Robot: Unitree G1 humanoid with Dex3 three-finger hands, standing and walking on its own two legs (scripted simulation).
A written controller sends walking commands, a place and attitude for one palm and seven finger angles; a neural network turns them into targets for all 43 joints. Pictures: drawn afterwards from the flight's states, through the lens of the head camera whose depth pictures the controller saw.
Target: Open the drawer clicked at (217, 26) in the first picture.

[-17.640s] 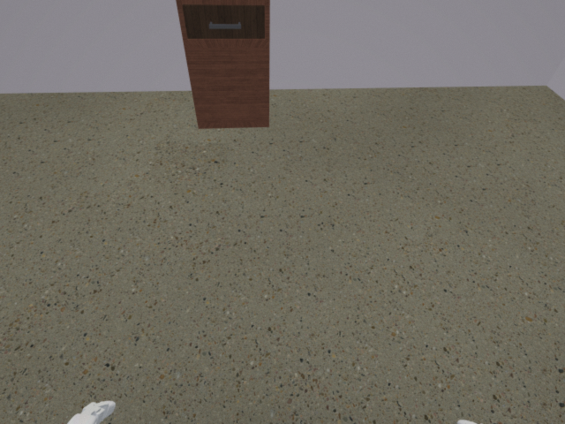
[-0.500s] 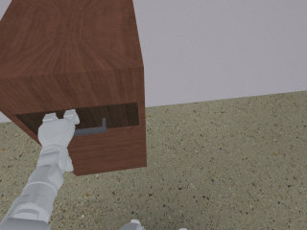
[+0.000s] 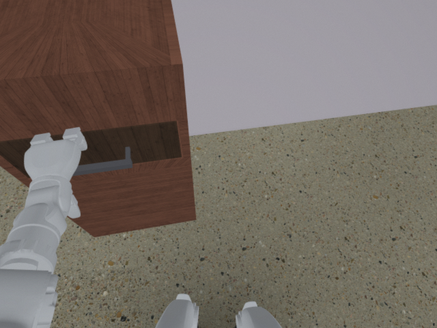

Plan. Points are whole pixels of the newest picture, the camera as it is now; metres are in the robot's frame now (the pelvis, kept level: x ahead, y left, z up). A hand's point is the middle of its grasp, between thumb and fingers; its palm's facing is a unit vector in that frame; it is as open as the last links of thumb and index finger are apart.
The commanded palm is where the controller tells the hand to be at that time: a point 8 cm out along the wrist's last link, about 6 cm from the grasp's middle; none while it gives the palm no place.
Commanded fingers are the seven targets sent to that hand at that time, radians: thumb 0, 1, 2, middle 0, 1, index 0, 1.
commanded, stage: move the hooked fingers above the handle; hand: left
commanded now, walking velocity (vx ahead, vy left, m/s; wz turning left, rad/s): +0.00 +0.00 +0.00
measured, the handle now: (97, 161) +0.48 +0.29 -0.09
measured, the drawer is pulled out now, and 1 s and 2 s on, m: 0.00 0.00 0.00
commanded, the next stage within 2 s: none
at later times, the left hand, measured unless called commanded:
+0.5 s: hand (70, 177) +0.40 +0.30 -0.03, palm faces -0.08 -0.04 -1.00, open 13.8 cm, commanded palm +0.41 +0.28 +0.02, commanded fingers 0.00 -0.50 0.30 -0.30 -1.20 -0.30 -1.20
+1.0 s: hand (73, 171) +0.42 +0.30 -0.03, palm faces -0.10 -0.06 -0.99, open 13.8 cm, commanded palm +0.42 +0.28 +0.02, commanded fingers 0.00 -0.50 0.30 -0.30 -1.20 -0.30 -1.20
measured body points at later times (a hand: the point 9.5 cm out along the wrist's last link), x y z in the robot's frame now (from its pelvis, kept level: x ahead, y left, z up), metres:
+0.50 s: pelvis +0.02 +0.00 +0.00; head +0.11 +0.01 +0.44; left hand +0.40 +0.30 +0.03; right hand +0.09 -0.26 -0.13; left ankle +0.03 +0.09 -0.66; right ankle +0.00 -0.12 -0.66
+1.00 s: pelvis +0.02 +0.01 +0.00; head +0.13 +0.03 +0.44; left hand +0.42 +0.30 +0.02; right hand +0.08 -0.26 -0.13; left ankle +0.03 +0.09 -0.66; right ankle +0.01 -0.12 -0.66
